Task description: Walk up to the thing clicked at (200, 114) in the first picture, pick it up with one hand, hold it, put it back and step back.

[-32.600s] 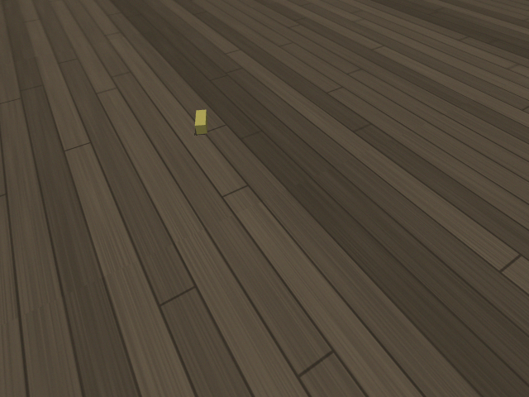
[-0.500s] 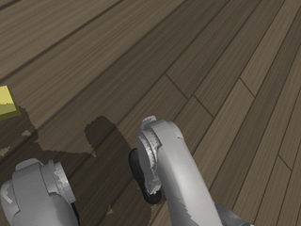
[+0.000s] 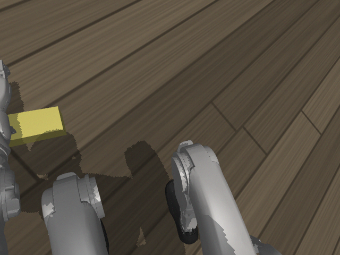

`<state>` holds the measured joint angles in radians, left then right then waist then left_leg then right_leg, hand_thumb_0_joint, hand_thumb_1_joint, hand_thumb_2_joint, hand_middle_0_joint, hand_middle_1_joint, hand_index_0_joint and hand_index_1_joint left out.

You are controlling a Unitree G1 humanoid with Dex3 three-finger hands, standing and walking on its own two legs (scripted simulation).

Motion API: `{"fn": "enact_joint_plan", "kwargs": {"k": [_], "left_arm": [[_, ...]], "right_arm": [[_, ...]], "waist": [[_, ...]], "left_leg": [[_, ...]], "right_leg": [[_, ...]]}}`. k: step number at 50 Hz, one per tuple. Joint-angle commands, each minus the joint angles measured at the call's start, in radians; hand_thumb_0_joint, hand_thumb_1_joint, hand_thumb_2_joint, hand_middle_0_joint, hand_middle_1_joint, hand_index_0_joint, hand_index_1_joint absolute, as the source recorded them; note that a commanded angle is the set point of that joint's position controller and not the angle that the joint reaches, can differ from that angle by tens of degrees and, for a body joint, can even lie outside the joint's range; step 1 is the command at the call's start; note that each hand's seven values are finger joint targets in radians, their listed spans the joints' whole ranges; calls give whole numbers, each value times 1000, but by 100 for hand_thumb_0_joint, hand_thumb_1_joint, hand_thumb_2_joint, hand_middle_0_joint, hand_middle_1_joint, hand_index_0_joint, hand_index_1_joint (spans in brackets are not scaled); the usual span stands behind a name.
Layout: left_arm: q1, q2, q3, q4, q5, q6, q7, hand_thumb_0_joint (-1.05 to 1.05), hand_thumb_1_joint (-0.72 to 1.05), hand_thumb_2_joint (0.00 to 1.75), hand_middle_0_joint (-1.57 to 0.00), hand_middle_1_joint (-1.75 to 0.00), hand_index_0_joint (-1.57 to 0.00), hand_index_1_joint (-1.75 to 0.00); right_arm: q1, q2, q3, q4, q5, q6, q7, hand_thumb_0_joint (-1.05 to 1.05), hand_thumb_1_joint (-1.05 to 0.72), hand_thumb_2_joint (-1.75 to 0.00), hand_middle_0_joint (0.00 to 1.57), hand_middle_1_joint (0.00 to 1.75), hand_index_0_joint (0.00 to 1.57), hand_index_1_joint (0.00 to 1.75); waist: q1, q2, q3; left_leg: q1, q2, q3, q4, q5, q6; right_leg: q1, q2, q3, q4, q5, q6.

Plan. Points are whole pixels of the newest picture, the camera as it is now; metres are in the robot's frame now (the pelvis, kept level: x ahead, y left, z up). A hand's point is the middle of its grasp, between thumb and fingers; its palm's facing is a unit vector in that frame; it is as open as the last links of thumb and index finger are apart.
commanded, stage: withdraw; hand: left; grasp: from above
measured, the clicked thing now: (26, 128) +0.46 +0.29 -0.29
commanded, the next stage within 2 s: home in 0.48 s
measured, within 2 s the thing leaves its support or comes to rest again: neither
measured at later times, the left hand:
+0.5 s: hand out of the picture +0.44 +0.28 -0.09, palm faces -0.49 -0.08 -0.87, open 13.4 cm
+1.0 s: hand out of the picture +0.44 +0.30 -0.08, palm faces -0.28 -0.39 -0.88, open 10.3 cm
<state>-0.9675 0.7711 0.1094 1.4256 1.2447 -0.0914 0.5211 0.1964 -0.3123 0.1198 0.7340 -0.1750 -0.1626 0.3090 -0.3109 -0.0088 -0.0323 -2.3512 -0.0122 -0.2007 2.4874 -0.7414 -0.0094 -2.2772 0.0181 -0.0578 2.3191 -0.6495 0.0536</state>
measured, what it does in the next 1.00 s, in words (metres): rises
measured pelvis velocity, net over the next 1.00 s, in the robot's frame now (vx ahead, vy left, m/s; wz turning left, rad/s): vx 0.00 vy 0.00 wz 0.09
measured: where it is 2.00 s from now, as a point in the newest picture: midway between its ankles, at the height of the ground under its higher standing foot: (145, 243)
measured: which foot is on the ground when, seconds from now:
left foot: down 0.00-1.00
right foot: down 0.00-1.00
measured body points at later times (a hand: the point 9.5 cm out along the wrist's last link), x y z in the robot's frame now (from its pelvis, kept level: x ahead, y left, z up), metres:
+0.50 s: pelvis -0.02 -0.01 +0.04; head +0.19 +0.06 +0.43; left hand +0.46 +0.28 -0.04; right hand +0.06 -0.30 -0.05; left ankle +0.06 +0.12 -0.28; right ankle +0.11 -0.14 -0.28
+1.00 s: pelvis +0.00 +0.00 +0.06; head +0.22 +0.07 +0.45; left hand +0.45 +0.31 -0.03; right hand +0.07 -0.26 -0.06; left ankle +0.05 +0.12 -0.28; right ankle +0.11 -0.14 -0.28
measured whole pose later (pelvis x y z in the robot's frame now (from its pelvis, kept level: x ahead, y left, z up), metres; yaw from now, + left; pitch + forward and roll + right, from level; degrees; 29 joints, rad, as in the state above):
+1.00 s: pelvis +0.00 +0.00 +0.06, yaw +5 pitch +37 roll -8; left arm -0.81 0.58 0.10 1.10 0.88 -0.02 0.24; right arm 0.23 -0.25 0.02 0.70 -0.07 -0.02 0.17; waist -0.20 0.07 -0.14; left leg -2.21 -0.01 -0.12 2.27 -0.72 0.00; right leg -2.15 -0.02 0.00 2.16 -0.67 0.07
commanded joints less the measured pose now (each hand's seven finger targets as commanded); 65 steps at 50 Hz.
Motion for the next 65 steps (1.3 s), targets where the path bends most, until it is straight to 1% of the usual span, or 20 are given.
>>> {"fn": "enact_joint_plan", "kwargs": {"k": [1, 4, 6, 7, 10, 12, 13, 16, 22, 29, 30, 33, 39, 43, 49, 50, 54, 55, 56, 65], "left_arm": [[-318, 142, -48, -292, -70, 58, -100, 0, -50, 99, -10, -97, -9, -98], [-357, 82, -83, -325, -99, 60, -204, 0, -46, 97, -15, -93, -13, -95], [-352, -11, -145, -272, -117, 53, -268, 0, -45, 96, -16, -92, -15, -94], [-319, 17, -119, -216, -119, 48, -291, 0, -45, 96, -17, -92, -15, -94], [-311, 5, -150, -185, -112, 11, -362, 0, -44, 97, -16, -93, -15, -95], [-387, 32, -160, -267, -111, -28, -380, 0, -42, 95, -18, -91, -17, -93], [-323, 61, -142, -174, -96, -34, -379, 0, -42, 95, -18, -92, -17, -93], [-382, 110, -127, -206, -81, -81, -342, 0, -38, 92, -21, -88, -20, -90], [-420, 132, -127, -30, -15, -118, -218, 0, -40, 92, -18, -91, -18, -91], [-538, 225, -80, -10, 27, -158, -110, 0, -29, 97, -27, -81, -24, -81], [-544, 244, -63, -33, 34, -158, -94, 0, -36, 89, -22, -89, -23, -88], [-512, 216, -45, -85, 33, -142, -54, 0, -17, 97, -26, -70, -23, -72], [-414, 220, 37, -275, -89, -39, -45, 0, 8, 89, -23, -55, -21, -57], [-301, 157, 47, -370, -235, 31, -122, 0, 33, 92, -23, -50, -21, -51], [11, -10, 11, -592, -461, 101, -321, 0, 66, 94, -22, -41, -21, -41], [85, 18, 46, -641, -495, 109, -350, 0, 74, 92, -21, -36, -21, -37], [224, -124, -29, -869, -652, 139, -452, 0, 90, 90, -20, -30, -20, -30], [251, -114, -15, -903, -679, 146, -461, 0, 90, 90, -20, -30, -20, -30], [246, -162, -49, -994, -714, 144, -471, 0, 90, 90, -20, -30, -20, -30], [504, -242, -15, -1197, -917, 212, -441, 0, 90, 90, -20, -30, -20, -30]], "right_arm": [[194, -283, -153, -2, 56, 58, -23, 0, -90, -90, 20, 30, 20, 30], [215, -274, -179, -17, 73, 102, -51, 0, -90, -91, 20, 30, 20, 30], [213, -248, -174, -25, 82, 126, -75, 0, -90, -91, 20, 30, 20, 30], [229, -255, -175, -22, 85, 138, -93, 0, -91, -91, 20, 30, 20, 30], [200, -232, -158, -55, 86, 159, -140, 0, -90, -90, 20, 30, 20, 30], [180, -228, -148, -85, 88, 162, -167, 0, -90, -90, 20, 30, 20, 30], [178, -228, -141, -77, 86, 165, -178, 0, -90, -90, 20, 30, 20, 30], [148, -209, -119, -98, 82, 166, -200, 0, -90, -90, 20, 30, 20, 30], [146, -210, -85, -83, 61, 151, -217, 0, -90, -90, 20, 30, 20, 30], [176, -234, -72, -62, 23, 111, -216, 0, -88, -89, 20, 30, 20, 30], [187, -239, -73, -59, 19, 105, -216, 0, -90, -89, 20, 30, 20, 30], [213, -245, -86, -44, 9, 88, -203, 0, -88, -89, 20, 30, 20, 30], [252, -254, -149, -39, 31, 86, -173, 0, -89, -90, 20, 30, 20, 30], [266, -237, -184, -34, 72, 102, -160, 0, -89, -90, 20, 30, 20, 30], [210, -215, -210, -113, 138, 146, -162, 0, -90, -90, 20, 30, 20, 30], [192, -216, -218, -140, 144, 153, -168, 0, -90, -90, 20, 30, 20, 30], [141, -185, -221, -176, 163, 168, -194, 0, -90, -90, 20, 30, 20, 30], [140, -181, -225, -176, 168, 170, -200, 0, -90, -90, 20, 30, 20, 30], [113, -162, -219, -199, 171, 164, -206, 0, -90, -90, 20, 30, 20, 30], [-2, -132, -211, -251, 198, 118, -280, 0, -90, -90, 20, 30, 20, 30]], "waist": [[34, 489, -782], [6, 388, -756], [-14, 281, -680], [-18, 195, -613], [-7, 114, -540], [7, 120, -559], [22, 113, -551], [41, 168, -596], [5, 188, -557], [-18, 281, -648], [-13, 309, -674], [-10, 417, -744], [52, 486, -935], [106, 446, -979], [126, 257, -844], [143, 212, -824], [153, 181, -755], [166, 185, -757], [170, 196, -754], [217, 183, -696]], "left_leg": [[650, -1, 125, -398, 304, 8], [642, -2, 114, -435, 258, 15], [577, -6, 125, -436, 226, 27], [510, -12, 128, -433, 190, 35], [436, -25, 158, -444, 132, 42], [436, -31, 172, -449, 136, 39], [449, -29, 171, -455, 128, 38], [477, -30, 178, -466, 119, 34], [426, -34, 186, -434, 83, 39], [485, -25, 162, -367, 112, 29], [507, -25, 164, -362, 130, 26], [608, -19, 165, -364, 214, 12], [735, -14, 171, -404, 326, 7], [745, -15, 175, -465, 329, 16], [723, -14, 129, -592, 299, 30], [715, -9, 130, -612, 290, 34], [773, 0, 118, -700, 234, 29], [809, 3, 113, -725, 228, 26], [835, 4, 114, -750, 219, 23], [1044, 13, 109, -945, 164, 17]], "right_leg": [[370, 26, -111, -222, 282, -98], [390, 24, -98, -268, 249, -99], [407, 25, -85, -312, 226, -98], [407, 21, -79, -342, 187, -98], [444, 15, -59, -393, 100, -102], [471, 8, -51, -402, 90, -99], [466, 9, -52, -394, 78, -98], [464, 7, -45, -377, 63, -96], [414, 11, -43, -350, 29, -92], [368, 13, -68, -271, 58, -92], [366, 11, -76, -261, 81, -91], [349, 6, -103, -216, 181, -94], [409, -4, -101, -220, 279, -101], [487, -3, -82, -275, 275, -101], [582, -4, -65, -408, 261, -93], [617, -3, -58, -435, 260, -89], [649, -10, -39, -532, 209, -93], [663, -10, -35, -549, 198, -95], [677, -12, -33, -574, 190, -95], [823, -23, -8, -746, 148, -86]]}}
